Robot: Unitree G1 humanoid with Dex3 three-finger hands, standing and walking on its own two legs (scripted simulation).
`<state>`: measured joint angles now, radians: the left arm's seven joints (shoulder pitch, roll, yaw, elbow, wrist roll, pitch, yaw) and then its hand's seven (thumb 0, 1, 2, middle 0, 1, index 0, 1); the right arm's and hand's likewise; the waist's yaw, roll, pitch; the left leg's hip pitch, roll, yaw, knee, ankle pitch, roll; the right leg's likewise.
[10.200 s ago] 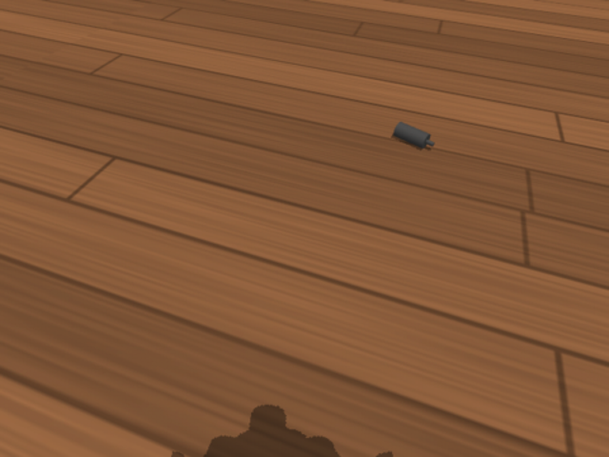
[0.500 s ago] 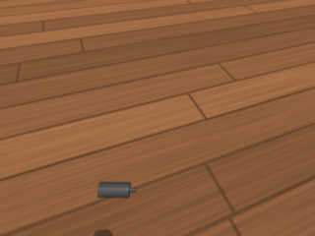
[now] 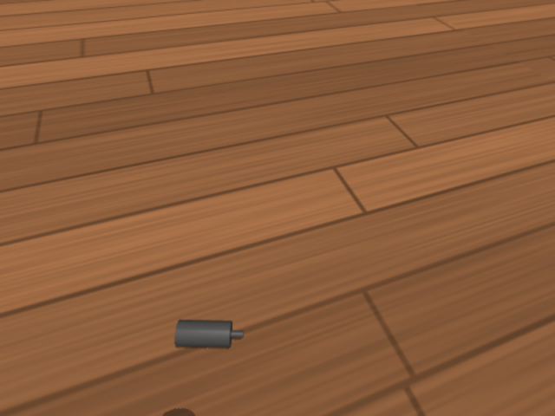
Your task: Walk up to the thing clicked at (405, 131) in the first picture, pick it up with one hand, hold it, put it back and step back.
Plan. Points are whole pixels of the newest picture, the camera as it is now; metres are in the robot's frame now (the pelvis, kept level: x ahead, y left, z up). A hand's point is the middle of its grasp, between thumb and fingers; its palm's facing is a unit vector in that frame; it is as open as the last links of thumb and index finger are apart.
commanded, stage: stand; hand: left
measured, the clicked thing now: (210, 333) +0.52 +0.21 -0.74
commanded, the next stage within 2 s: none
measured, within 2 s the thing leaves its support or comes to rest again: neither
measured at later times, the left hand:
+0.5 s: hand out of the picture +0.08 +0.26 -0.16, palm faces -0.03 -0.94 -0.35, open 7.4 cm
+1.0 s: hand out of the picture +0.08 +0.26 -0.16, palm faces -0.04 -0.94 -0.34, open 7.4 cm
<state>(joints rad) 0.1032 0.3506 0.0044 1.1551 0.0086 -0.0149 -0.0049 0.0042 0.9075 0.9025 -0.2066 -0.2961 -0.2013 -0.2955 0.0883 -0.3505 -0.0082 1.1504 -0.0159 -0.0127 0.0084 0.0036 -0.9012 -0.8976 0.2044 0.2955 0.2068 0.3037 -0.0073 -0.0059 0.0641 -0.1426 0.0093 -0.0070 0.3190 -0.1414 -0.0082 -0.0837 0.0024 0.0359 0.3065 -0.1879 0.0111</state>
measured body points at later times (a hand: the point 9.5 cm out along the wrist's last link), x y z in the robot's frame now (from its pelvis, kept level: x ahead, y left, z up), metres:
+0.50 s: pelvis +0.01 +0.00 +0.00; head +0.02 +0.01 +0.45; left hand +0.08 +0.31 -0.13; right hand +0.09 -0.30 -0.13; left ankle +0.02 +0.12 -0.75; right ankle -0.01 -0.13 -0.75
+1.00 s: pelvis +0.01 +0.00 +0.00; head +0.03 +0.01 +0.45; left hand +0.08 +0.30 -0.14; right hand +0.09 -0.30 -0.13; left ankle +0.02 +0.12 -0.75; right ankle -0.01 -0.13 -0.75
